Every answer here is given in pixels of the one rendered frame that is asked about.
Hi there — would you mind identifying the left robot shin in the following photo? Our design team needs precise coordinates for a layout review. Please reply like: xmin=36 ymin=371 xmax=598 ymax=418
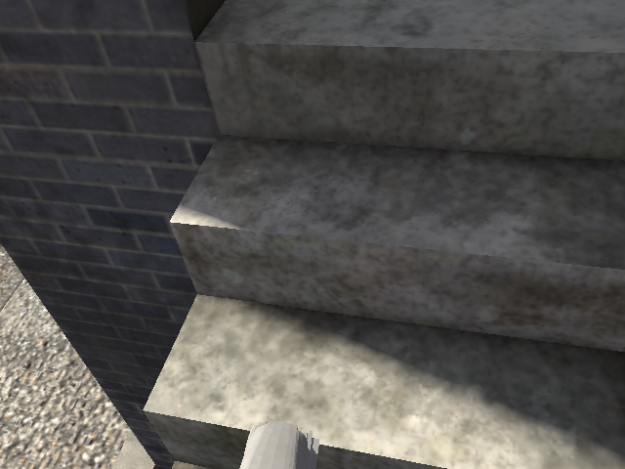
xmin=244 ymin=425 xmax=262 ymax=453

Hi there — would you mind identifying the robot left thigh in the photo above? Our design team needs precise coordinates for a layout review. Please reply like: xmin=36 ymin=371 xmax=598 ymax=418
xmin=239 ymin=420 xmax=319 ymax=469

